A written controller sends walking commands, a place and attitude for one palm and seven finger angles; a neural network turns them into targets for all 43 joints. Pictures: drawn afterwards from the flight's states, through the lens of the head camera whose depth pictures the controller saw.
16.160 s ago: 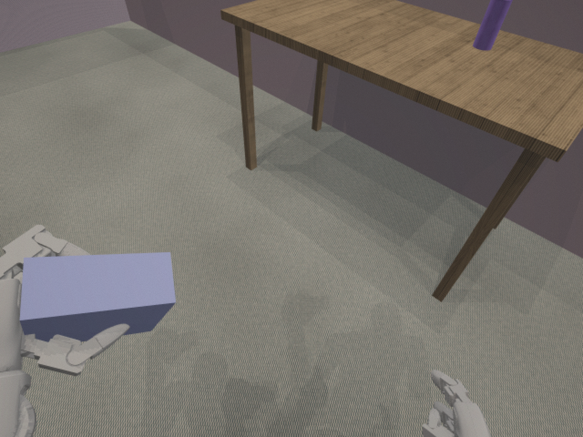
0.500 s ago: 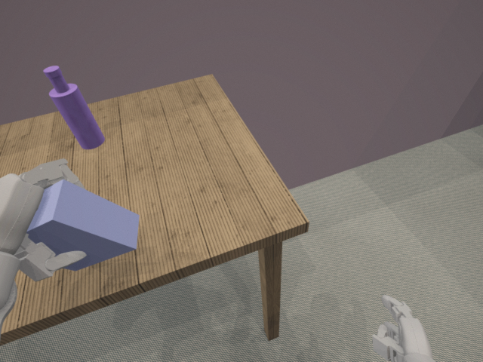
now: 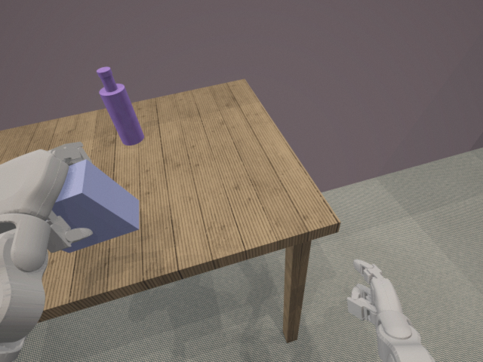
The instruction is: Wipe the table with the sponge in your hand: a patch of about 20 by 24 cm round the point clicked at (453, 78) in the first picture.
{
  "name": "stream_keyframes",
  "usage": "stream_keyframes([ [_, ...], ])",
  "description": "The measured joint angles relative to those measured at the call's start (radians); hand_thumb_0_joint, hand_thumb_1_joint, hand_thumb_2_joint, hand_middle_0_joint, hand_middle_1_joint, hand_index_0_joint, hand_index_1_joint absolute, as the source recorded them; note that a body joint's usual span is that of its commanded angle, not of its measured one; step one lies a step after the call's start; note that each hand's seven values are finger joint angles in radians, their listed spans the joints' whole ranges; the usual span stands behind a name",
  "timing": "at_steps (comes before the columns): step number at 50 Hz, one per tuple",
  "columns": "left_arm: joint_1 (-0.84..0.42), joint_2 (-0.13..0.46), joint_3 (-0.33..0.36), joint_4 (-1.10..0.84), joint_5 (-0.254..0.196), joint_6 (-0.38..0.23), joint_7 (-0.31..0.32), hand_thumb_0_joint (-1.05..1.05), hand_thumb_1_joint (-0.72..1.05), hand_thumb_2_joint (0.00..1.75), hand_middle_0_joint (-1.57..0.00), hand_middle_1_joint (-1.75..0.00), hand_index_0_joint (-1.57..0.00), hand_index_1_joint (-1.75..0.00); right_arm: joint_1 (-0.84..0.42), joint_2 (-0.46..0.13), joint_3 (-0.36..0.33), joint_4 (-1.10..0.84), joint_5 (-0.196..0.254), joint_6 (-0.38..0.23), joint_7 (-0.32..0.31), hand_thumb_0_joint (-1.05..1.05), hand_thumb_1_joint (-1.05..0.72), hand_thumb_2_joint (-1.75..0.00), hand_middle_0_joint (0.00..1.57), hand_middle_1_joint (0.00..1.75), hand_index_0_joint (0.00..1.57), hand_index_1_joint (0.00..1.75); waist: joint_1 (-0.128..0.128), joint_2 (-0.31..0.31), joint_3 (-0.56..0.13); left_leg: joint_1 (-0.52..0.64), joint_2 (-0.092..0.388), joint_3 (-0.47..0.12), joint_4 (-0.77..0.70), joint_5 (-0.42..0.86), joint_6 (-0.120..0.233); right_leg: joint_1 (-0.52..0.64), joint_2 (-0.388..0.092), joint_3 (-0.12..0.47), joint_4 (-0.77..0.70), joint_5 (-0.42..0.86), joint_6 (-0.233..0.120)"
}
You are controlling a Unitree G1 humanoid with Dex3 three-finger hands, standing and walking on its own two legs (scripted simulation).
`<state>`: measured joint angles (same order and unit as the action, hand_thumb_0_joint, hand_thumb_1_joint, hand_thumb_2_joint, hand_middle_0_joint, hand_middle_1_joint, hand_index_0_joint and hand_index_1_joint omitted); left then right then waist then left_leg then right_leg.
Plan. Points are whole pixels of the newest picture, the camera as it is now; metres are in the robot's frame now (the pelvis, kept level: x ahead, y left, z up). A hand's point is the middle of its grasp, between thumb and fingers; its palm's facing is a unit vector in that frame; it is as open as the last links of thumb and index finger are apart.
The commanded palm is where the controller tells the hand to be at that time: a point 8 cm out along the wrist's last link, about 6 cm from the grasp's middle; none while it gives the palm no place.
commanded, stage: turn the palm down, sponge in hand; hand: left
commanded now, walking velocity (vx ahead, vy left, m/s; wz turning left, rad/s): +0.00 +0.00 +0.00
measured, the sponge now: (86, 216) +0.25 +0.28 +0.16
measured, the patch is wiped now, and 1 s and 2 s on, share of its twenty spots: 0.00 0.00 0.00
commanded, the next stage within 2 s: move the sponge above the wiping area in 0.64 s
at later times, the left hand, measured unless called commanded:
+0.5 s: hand (68, 204) +0.24 +0.28 +0.20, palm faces +0.22 -0.08 -0.97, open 9.7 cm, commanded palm +0.18 +0.28 +0.26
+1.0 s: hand (77, 208) +0.24 +0.28 +0.18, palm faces +0.15 -0.04 -0.99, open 9.7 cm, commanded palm +0.20 +0.28 +0.25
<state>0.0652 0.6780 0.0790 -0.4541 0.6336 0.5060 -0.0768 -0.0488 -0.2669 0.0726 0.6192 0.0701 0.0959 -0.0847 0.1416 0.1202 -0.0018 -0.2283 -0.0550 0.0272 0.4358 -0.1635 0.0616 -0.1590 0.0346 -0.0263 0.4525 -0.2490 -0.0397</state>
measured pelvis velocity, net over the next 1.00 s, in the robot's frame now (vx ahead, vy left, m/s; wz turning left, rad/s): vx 0.00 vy -0.02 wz -0.02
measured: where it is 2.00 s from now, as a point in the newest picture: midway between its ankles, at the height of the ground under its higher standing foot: outside the picture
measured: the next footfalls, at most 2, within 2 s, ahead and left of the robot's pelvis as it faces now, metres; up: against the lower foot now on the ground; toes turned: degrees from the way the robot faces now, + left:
none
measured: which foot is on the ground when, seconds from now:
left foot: down 0.00-1.00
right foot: down 0.00-1.00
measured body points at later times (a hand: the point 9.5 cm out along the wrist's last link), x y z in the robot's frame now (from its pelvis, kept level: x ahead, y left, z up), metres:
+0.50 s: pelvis -0.01 +0.00 +0.00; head -0.02 -0.05 +0.45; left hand +0.22 +0.28 +0.25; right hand +0.27 -0.18 -0.07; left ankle +0.05 +0.08 -0.74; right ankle +0.00 -0.10 -0.74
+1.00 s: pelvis +0.00 -0.02 +0.00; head -0.02 -0.08 +0.45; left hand +0.23 +0.28 +0.24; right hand +0.27 -0.23 -0.07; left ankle +0.05 +0.08 -0.74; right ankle +0.00 -0.10 -0.74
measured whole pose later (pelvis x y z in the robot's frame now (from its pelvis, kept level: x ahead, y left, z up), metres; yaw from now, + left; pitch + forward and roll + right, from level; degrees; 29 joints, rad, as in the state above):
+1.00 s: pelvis +0.00 -0.02 +0.00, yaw -1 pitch -4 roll +1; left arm 0.08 0.69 0.06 -0.34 0.74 0.49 -0.12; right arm -0.03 -0.29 0.05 0.63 0.07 0.09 -0.07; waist 0.13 0.13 0.01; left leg -0.19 -0.03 0.03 0.43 -0.17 0.03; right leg -0.14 0.06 -0.01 0.45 -0.25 -0.07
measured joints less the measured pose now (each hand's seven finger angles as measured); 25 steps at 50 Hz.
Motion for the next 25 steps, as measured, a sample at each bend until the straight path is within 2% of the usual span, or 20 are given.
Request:
stream_keyframes([
  [4, -0.034, -0.013, -0.018, 0.018, 0.039, 0.030, -0.024, -0.01, -0.46, 1.02, -0.78, -1.35, -0.78, -1.36, -0.014, -0.003, 0.002, 0.007, 0.004, 0.004, 0.001, 0.02, -0.91, -0.90, 0.20, 0.30, 0.21, 0.30, 0.004, 0.006, 0.009, 0.012, -0.006, 0.000, -0.019, 0.015, 0.006, 0.008, -0.006, 0.000, -0.009, 0.009, 0.004],
  [12, -0.031, -0.015, -0.057, 0.012, 0.097, 0.001, -0.045, -0.01, -0.46, 1.02, -0.78, -1.35, -0.78, -1.36, -0.022, 0.006, 0.004, 0.003, -0.008, 0.007, 0.016, 0.02, -0.91, -0.90, 0.20, 0.30, 0.21, 0.30, 0.006, 0.011, 0.021, 0.022, -0.011, 0.007, -0.039, 0.029, 0.010, 0.009, -0.011, 0.007, -0.013, 0.017, 0.008],
  [25, -0.039, -0.030, -0.056, 0.036, 0.110, -0.008, -0.031, -0.01, -0.46, 1.02, -0.78, -1.35, -0.78, -1.36, 0.001, 0.001, -0.002, 0.015, -0.005, 0.003, 0.025, 0.02, -0.91, -0.90, 0.20, 0.30, 0.21, 0.30, 0.011, 0.013, 0.025, 0.032, -0.007, 0.006, -0.040, 0.029, 0.003, 0.016, -0.007, 0.007, -0.008, 0.013, 0.001],
])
